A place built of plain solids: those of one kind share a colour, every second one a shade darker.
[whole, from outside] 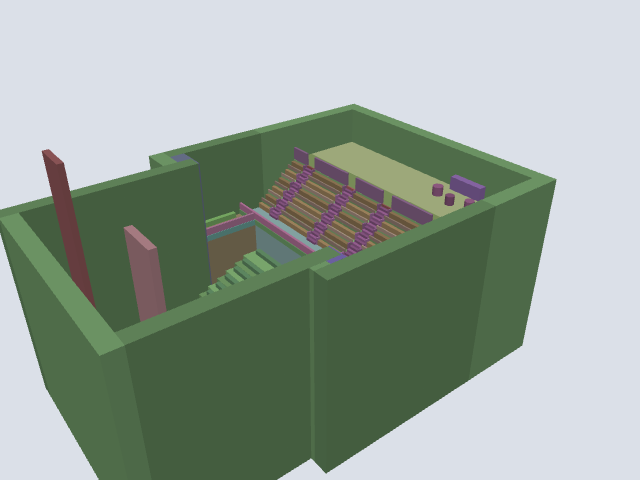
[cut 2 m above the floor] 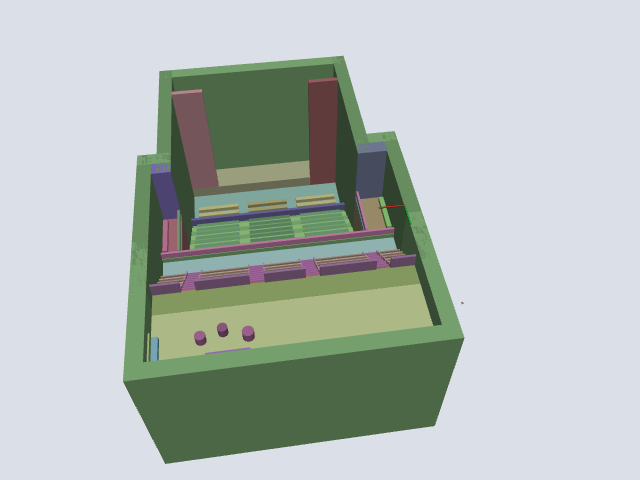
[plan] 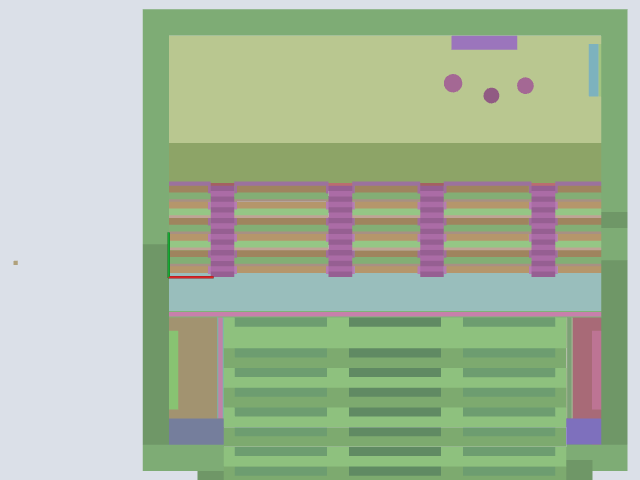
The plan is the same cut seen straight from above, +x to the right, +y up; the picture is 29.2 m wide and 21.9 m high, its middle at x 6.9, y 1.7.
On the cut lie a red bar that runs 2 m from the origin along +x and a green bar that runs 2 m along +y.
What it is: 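An old music hall's upper gallery; 6 rows of benches on tiers raked at 39 degrees, three risers of 201 mm to a row 0.73 m deep, in one bank; 4 stepped aisles, 1.08 m broad, run down between the bench ends to the front gangway, 1.55 m clear before the parapet; there one must stop and turn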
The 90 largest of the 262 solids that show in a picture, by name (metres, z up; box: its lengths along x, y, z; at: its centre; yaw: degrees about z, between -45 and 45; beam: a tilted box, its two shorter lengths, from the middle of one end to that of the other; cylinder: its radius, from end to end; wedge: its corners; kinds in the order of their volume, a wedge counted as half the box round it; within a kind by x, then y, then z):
{
 "wall_plaster_1": {"box": [1.2, 10.54, 15.22], "at": [-0.59, -3.57, -4.41]},
 "wall_plaster_2": {"box": [1.2, 3.13, 15.22], "at": [-0.59, 0.87, -4.41]},
 "wall_plaster_3": {"box": [1.2, 3.13, 15.22], "at": [-0.59, 1.6, -4.41]},
 "wall_plaster_4": {"box": [1.2, 3.13, 15.22], "at": [-0.59, 2.34, -4.41]},
 "wall_plaster_5": {"box": [1.2, 3.13, 15.22], "at": [-0.59, 3.07, -4.41]},
 "wall_plaster_6": {"box": [1.2, 3.13, 15.22], "at": [-0.59, 3.81, -4.41]},
 "wall_plaster_7": {"box": [1.2, 9.25, 15.22], "at": [-0.59, 7.6, -4.41]},
 "wall_plaster_8": {"box": [3.7, 1.2, 15.22], "at": [0.66, -8.24, -4.41]},
 "wall_plaster_9": {"box": [1.2, 5.1, 15.22], "at": [1.91, -18.19, -4.41]},
 "wall_plaster_10": {"box": [1.2, 7.9, 15.22], "at": [1.91, -14.09, -4.41]},
 "wall_plaster_11": {"box": [1.2, 3.3, 15.22], "at": [1.91, -10.89, -4.41]},
 "wall_plaster_12": {"box": [1.2, 3.3, 15.22], "at": [1.91, -9.99, -4.41]},
 "wall_plaster_13": {"box": [1.2, 1.3, 15.22], "at": [1.91, -8.29, -4.41]},
 "wall_plaster_14": {"box": [1.2, 3.3, 15.22], "at": [1.91, -8.19, -4.41]},
 "wall_plaster_15": {"box": [22.12, 1.2, 15.22], "at": [9.87, 11.63, -4.41]},
 "wall_plaster_16": {"box": [18.02, 1.2, 15.22], "at": [10.32, -20.14, -4.41]},
 "wall_plaster_17": {"box": [1.2, 5.1, 15.22], "at": [18.73, -18.19, -4.41]},
 "wall_plaster_18": {"box": [1.2, 7.9, 15.22], "at": [18.73, -14.09, -4.41]},
 "wall_plaster_19": {"box": [1.2, 3.3, 15.22], "at": [18.73, -10.89, -4.41]},
 "wall_plaster_20": {"box": [1.2, 3.3, 15.22], "at": [18.73, -9.99, -4.41]},
 "wall_plaster_21": {"box": [1.2, 3.3, 15.22], "at": [18.73, -9.09, -4.41]},
 "wall_plaster_22": {"box": [1.2, 3.3, 15.22], "at": [18.73, -8.19, -4.41]},
 "wall_plaster_23": {"box": [2.8, 1.2, 15.22], "at": [19.53, -8.24, -4.41]},
 "wall_plaster_24": {"box": [1.2, 10.54, 15.22], "at": [20.33, -3.57, -4.41]},
 "wall_plaster_25": {"box": [1.2, 3.13, 15.22], "at": [20.33, 0.87, -4.41]},
 "wall_plaster_26": {"box": [1.2, 3.13, 15.22], "at": [20.33, 1.6, -4.41]},
 "wall_plaster_27": {"box": [1.2, 3.13, 15.22], "at": [20.33, 2.34, -4.41]},
 "wall_plaster_28": {"box": [1.2, 3.13, 15.22], "at": [20.33, 3.07, -4.41]},
 "wall_plaster_29": {"box": [1.2, 3.13, 15.22], "at": [20.33, 3.81, -4.41]},
 "wall_plaster_30": {"box": [1.2, 9.25, 15.22], "at": [20.33, 7.6, -4.41]},
 "floor_bay_carpet_1": {"box": [19.72, 4.9, 12.02], "at": [9.87, 8.58, -6.01]},
 "floor_circ_carpet_1": {"box": [15.62, 0.9, 2.07], "at": [10.32, -10.89, -10.98]},
 "floor_circ_carpet_2": {"box": [15.62, 0.9, 2.49], "at": [10.32, -9.99, -10.77]},
 "floor_circ_carpet_3": {"box": [15.62, 0.9, 2.91], "at": [10.32, -9.09, -10.56]},
 "floor_circ_carpet_4": {"box": [15.62, 0.9, 3.33], "at": [10.32, -8.19, -10.35]},
 "floor_circ_carpet_5": {"box": [15.62, 0.9, 3.75], "at": [10.32, -7.29, -10.14]},
 "floor_circ_carpet_6": {"box": [15.62, 0.9, 4.17], "at": [10.32, -6.39, -9.93]},
 "floor_circ_carpet_7": {"box": [15.62, 0.9, 4.59], "at": [10.32, -5.49, -9.72]},
 "floor_circ_carpet_8": {"box": [15.62, 0.9, 5.01], "at": [10.32, -4.59, -9.51]},
 "floor_circ_carpet_9": {"box": [15.62, 0.9, 5.43], "at": [10.32, -3.69, -9.3]},
 "floor_circ_carpet_10": {"box": [15.62, 1.4, 5.85], "at": [10.32, -2.54, -9.09]},
 "floor_floorboards_1": {"box": [1.9, 0.73, 9.0], "at": [0.96, 0.87, -7.52]},
 "floor_floorboards_2": {"box": [1.9, 0.73, 9.61], "at": [0.96, 1.6, -7.21]},
 "floor_floorboards_3": {"box": [1.9, 0.73, 10.21], "at": [0.96, 2.34, -6.91]},
 "floor_floorboards_4": {"box": [1.9, 0.73, 10.81], "at": [0.96, 3.07, -6.61]},
 "floor_floorboards_5": {"box": [1.9, 0.73, 11.41], "at": [0.96, 3.81, -6.31]},
 "floor_floorboards_6": {"box": [4.3, 0.73, 9.0], "at": [5.14, 0.87, -7.52]},
 "floor_floorboards_7": {"box": [4.3, 0.73, 9.61], "at": [5.14, 1.6, -7.21]},
 "floor_floorboards_8": {"box": [4.3, 0.73, 10.21], "at": [5.14, 2.34, -6.91]},
 "floor_floorboards_9": {"box": [4.3, 0.73, 10.81], "at": [5.14, 3.07, -6.61]},
 "floor_floorboards_10": {"box": [4.3, 0.73, 11.41], "at": [5.14, 3.81, -6.31]},
 "floor_floorboards_11": {"box": [4.3, 0.12, 12.02], "at": [5.14, 4.24, -6.01]},
 "floor_floorboards_12": {"box": [3.1, 0.73, 9.0], "at": [9.92, 0.87, -7.52]},
 "floor_floorboards_13": {"box": [3.1, 0.73, 9.61], "at": [9.92, 1.6, -7.21]},
 "floor_floorboards_14": {"box": [3.1, 0.73, 10.21], "at": [9.92, 2.34, -6.91]},
 "floor_floorboards_15": {"box": [3.1, 0.73, 10.81], "at": [9.92, 3.07, -6.61]},
 "floor_floorboards_16": {"box": [3.1, 0.73, 11.41], "at": [9.92, 3.81, -6.31]},
 "floor_floorboards_17": {"box": [3.1, 0.12, 12.02], "at": [9.92, 4.24, -6.01]},
 "floor_floorboards_18": {"box": [4.0, 0.73, 9.0], "at": [14.55, 0.87, -7.52]},
 "floor_floorboards_19": {"box": [4.0, 0.73, 9.61], "at": [14.55, 1.6, -7.21]},
 "floor_floorboards_20": {"box": [4.0, 0.73, 10.21], "at": [14.55, 2.34, -6.91]},
 "floor_floorboards_21": {"box": [4.0, 0.73, 10.81], "at": [14.55, 3.07, -6.61]},
 "floor_floorboards_22": {"box": [4.0, 0.73, 11.41], "at": [14.55, 3.81, -6.31]},
 "floor_floorboards_23": {"box": [4.0, 0.12, 12.02], "at": [14.55, 4.24, -6.01]},
 "floor_floorboards_24": {"box": [2.1, 0.73, 9.0], "at": [18.68, 0.87, -7.52]},
 "floor_floorboards_25": {"box": [2.1, 0.73, 9.61], "at": [18.68, 1.6, -7.21]},
 "floor_floorboards_26": {"box": [2.1, 0.73, 10.21], "at": [18.68, 2.34, -6.91]},
 "floor_floorboards_27": {"box": [2.1, 0.73, 10.81], "at": [18.68, 3.07, -6.61]},
 "floor_floorboards_28": {"box": [2.1, 0.73, 11.41], "at": [18.68, 3.81, -6.31]},
 "floor_rear_carpet_1": {"box": [19.72, 1.83, 12.02], "at": [9.87, 5.21, -6.01]},
 "floor_hall0a_carpet_1": {"box": [19.72, 2.34, 8.4], "at": [9.87, -0.67, -7.82]},
 "floor_slipw_carpet_1": {"box": [2.5, 5.8, 8.4], "at": [1.26, -4.74, -7.82]},
 "floor_slipe_carpet_1": {"box": [1.6, 5.8, 8.4], "at": [18.93, -4.74, -7.82]},
 "floor_stage_floorboards_1": {"box": [15.62, 2.7, 1.6], "at": [10.32, -18.19, -11.22]},
 "wall_slipendw_plaster_1": {"box": [2.5, 1.2, 15.22], "at": [1.26, -7.04, -4.41]},
 "floor_stalls_carpet_1": {"box": [15.62, 5.5, 0.4], "at": [10.32, -14.09, -11.82]},
 "wall_slipende_plaster_1": {"box": [1.6, 1.2, 15.22], "at": [18.93, -7.04, -4.41]},
 "wall_prose_plaster_1": {"box": [2.81, 0.45, 18.92], "at": [16.73, -17.06, -2.56]},
 "wall_prosw_plaster_1": {"box": [2.81, 0.45, 18.92], "at": [3.92, -17.06, -2.56]},
 "step_1": {"box": [1.08, 0.3, 3.27], "at": [2.45, 3.84, -2.04]},
 "step_2": {"box": [1.08, 0.3, 3.47], "at": [2.45, 4.08, -1.93]},
 "step_3": {"box": [1.08, 0.3, 3.27], "at": [7.83, 3.84, -2.04]},
 "step_4": {"box": [1.08, 0.3, 3.47], "at": [7.83, 4.08, -1.93]},
 "step_5": {"box": [1.08, 0.3, 3.27], "at": [12.01, 3.84, -2.04]},
 "step_6": {"box": [1.08, 0.3, 3.47], "at": [12.01, 4.08, -1.93]},
 "step_7": {"box": [1.08, 0.3, 3.47], "at": [17.09, 4.08, -1.93]},
 "parapet_circ_plaster_1": {"box": [15.62, 0.3, 0.9], "at": [10.32, -11.19, -9.55]},
 "parapet_front_plaster_1": {"box": [19.72, 0.3, 0.5], "at": [9.87, -1.69, -3.42]},
 "rail_front_1": {"box": [19.72, 0.2, 0.6], "at": [9.87, -1.69, -2.87]},
 "counter_timber_1": {"box": [3.0, 0.65, 1.15], "at": [14.4, 10.7, 0.53]}
}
